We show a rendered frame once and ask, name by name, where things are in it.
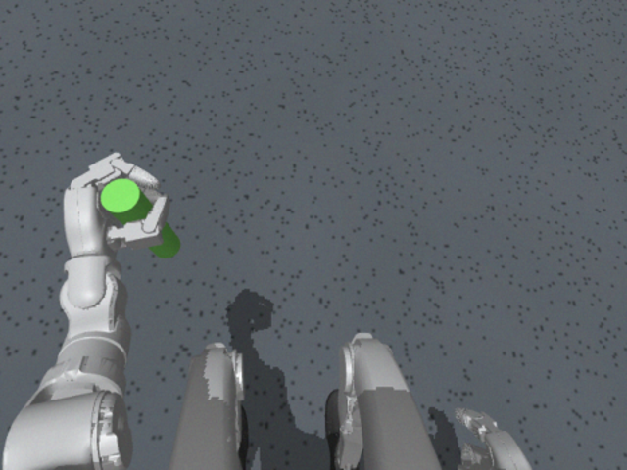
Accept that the right robot hand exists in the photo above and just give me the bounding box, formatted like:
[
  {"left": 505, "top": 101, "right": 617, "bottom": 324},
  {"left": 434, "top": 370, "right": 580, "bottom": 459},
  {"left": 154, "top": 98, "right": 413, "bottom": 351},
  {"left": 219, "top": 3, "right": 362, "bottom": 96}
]
[{"left": 455, "top": 407, "right": 532, "bottom": 470}]

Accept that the can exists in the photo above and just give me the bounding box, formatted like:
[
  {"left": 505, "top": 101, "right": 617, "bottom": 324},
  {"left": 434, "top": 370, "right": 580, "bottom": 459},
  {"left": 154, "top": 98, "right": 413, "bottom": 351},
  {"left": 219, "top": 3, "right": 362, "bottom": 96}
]
[{"left": 101, "top": 179, "right": 180, "bottom": 259}]

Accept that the left robot arm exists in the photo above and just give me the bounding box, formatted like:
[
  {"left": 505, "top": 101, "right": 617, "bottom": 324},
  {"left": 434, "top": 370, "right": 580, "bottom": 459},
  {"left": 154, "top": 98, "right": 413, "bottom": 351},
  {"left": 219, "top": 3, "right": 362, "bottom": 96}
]
[{"left": 2, "top": 254, "right": 133, "bottom": 470}]

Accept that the left robot hand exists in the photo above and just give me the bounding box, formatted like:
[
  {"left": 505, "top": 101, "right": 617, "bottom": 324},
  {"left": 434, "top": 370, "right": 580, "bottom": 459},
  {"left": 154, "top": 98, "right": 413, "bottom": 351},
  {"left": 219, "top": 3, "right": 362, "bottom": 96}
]
[{"left": 64, "top": 153, "right": 170, "bottom": 259}]

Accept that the right robot foot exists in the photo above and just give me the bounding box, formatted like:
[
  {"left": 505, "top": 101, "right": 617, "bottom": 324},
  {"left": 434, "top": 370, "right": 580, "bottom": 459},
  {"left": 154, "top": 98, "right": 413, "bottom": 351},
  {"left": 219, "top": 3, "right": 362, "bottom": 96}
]
[{"left": 325, "top": 389, "right": 360, "bottom": 470}]

